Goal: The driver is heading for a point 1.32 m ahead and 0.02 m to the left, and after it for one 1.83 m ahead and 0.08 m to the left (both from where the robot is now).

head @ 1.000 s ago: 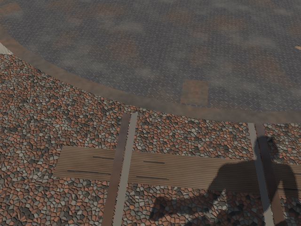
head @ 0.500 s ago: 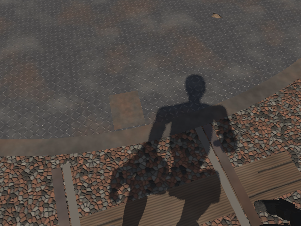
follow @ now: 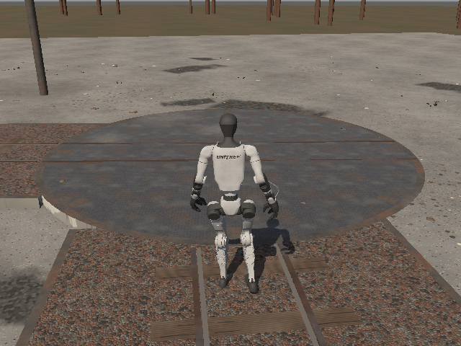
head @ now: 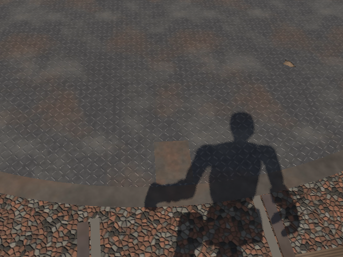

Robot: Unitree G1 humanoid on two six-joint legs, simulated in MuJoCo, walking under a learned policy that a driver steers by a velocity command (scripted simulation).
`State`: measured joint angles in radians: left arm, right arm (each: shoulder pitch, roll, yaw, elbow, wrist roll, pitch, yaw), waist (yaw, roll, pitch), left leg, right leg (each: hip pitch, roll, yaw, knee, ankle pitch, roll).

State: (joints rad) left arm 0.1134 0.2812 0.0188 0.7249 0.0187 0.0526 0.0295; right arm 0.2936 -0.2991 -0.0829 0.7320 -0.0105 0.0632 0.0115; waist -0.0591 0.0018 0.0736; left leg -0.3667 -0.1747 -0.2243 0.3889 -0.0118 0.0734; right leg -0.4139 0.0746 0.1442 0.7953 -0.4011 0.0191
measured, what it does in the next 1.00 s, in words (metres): steps on the spot: right foot, then left foot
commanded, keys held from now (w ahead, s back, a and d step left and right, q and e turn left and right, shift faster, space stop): q+shift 0.30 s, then e+shift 0.70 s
